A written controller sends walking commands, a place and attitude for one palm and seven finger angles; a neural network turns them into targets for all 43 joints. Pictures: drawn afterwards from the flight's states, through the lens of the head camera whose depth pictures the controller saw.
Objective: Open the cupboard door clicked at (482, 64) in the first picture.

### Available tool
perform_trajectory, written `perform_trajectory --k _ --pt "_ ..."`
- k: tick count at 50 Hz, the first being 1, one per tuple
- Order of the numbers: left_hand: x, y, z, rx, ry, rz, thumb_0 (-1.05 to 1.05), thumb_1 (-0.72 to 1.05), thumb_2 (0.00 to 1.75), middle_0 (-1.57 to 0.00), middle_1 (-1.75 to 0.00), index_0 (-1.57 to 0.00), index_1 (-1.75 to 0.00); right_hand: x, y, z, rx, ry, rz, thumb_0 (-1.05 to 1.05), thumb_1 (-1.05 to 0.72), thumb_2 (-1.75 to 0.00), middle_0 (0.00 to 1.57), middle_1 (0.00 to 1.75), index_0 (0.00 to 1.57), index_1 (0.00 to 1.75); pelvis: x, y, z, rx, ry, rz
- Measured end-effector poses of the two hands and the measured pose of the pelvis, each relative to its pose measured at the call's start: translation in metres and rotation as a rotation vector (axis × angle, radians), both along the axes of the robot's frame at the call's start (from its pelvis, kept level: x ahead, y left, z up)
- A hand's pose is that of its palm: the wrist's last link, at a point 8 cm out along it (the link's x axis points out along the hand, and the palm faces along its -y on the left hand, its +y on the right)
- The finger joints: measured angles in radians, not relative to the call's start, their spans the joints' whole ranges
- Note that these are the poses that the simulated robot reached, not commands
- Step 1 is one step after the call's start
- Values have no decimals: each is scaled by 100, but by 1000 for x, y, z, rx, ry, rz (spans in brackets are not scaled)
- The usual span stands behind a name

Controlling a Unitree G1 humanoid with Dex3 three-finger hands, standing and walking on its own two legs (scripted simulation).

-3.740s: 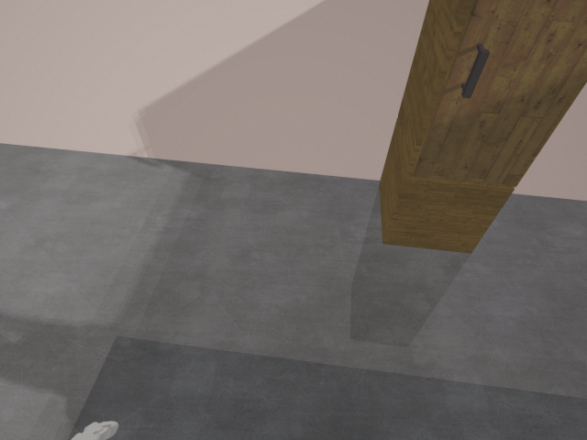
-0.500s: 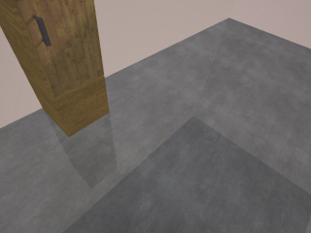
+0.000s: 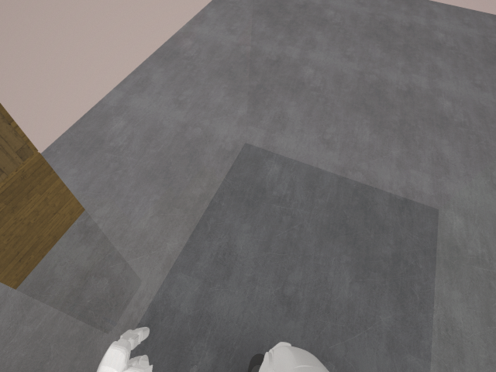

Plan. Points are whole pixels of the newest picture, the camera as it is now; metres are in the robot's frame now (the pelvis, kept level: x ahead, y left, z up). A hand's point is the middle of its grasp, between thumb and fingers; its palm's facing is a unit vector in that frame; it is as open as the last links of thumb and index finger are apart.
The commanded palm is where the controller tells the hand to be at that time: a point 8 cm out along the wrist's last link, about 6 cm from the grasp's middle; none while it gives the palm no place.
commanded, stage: walk to a spot facing it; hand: left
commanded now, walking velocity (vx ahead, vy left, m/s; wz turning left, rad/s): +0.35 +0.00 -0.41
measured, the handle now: out of the picture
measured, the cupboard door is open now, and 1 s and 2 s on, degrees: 0 0 0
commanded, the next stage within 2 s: turn to face it in 0.88 s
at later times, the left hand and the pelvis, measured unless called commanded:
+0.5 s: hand (122, 316) +0.23 +0.24 -0.16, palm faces -0.09 -0.98 -0.19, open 7.4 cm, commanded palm none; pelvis +0.23 +0.05 +0.02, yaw -14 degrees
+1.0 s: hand (221, 160) +0.60 +0.08 -0.13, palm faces -0.53 -0.81 -0.26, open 7.4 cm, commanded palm none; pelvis +0.37 -0.02 +0.01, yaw -31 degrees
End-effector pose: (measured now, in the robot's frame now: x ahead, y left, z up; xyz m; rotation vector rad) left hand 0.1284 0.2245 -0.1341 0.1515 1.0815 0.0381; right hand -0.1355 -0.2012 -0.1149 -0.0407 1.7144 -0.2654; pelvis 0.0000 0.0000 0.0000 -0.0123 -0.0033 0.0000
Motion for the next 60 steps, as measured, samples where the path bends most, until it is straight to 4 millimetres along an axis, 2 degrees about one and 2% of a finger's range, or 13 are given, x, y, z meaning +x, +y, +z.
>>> perform_trajectory --k 2,7,12,19,24,28,32,36,42,47,51,56,60 --pt "14 0 5 15 6 0 0 91 90 -20 -30 -20 -30 44 -10 -4 -16 -75 5 1 -91 -90 20 30 20 30 16 -3 5 -2 -8 -13" --pt "30 6 24 69 87 -25 0 92 89 -20 -30 -20 -30 183 -32 2 -62 -374 44 1 -91 -90 20 30 20 30 58 -3 24 8 9 -73" --pt "46 21 38 101 143 -24 0 92 89 -20 -30 -20 -30 302 -37 19 -73 -598 85 0 -92 -90 20 30 20 29 102 6 34 16 26 -119" --pt "67 42 35 94 228 23 0 91 90 -20 -30 -20 -30 425 -19 33 -68 -712 156 0 -91 -90 20 30 20 30 170 26 33 10 30 -163" --pt "91 62 12 72 343 25 0 91 90 -20 -30 -20 -30 489 -1 32 -110 -768 166 0 -91 -90 20 30 20 30 226 45 18 6 21 -221" --pt "142 70 9 69 376 -52 1 91 90 -20 -30 -20 -30 483 6 36 -147 -738 83 0 -91 -90 20 30 20 30 258 52 22 6 -7 -286" --pt "219 66 17 65 298 -125 1 91 90 -20 -30 -20 -30 445 12 31 -162 -593 -31 0 -91 -90 20 30 20 30 287 53 32 -2 -11 -334" --pt "296 47 24 69 208 -202 1 91 90 -20 -30 -20 -30 400 9 27 -193 -439 -153 -1 -94 -90 20 30 20 30 311 49 35 0 -5 -377" --pt "397 -8 30 83 111 -355 0 91 90 -20 -30 -19 -30 347 12 17 -169 -258 -306 0 -93 -90 20 30 20 30 341 29 31 12 -1 -452" --pt "466 -74 29 105 9 -498 0 91 90 -20 -30 -20 -30 327 11 -7 -116 -176 -429 0 -92 -90 20 30 20 30 363 -3 13 26 1 -513" --pt "492 -109 35 110 -59 -544 0 91 90 -20 -30 -20 -30 342 -5 -18 -102 -182 -466 0 -92 -90 20 30 20 30 371 -18 11 21 -7 -551" --pt "495 -129 48 115 -45 -562 0 91 89 -20 -30 -20 -30 394 -31 -9 -128 -319 -454 0 -92 -90 20 30 20 29 385 -28 25 22 -6 -561" --pt "492 -139 50 74 -37 -549 0 91 89 -20 -30 -20 -30 431 -37 -3 -120 -396 -429 0 -92 -90 20 30 20 29 398 -32 30 16 -8 -533"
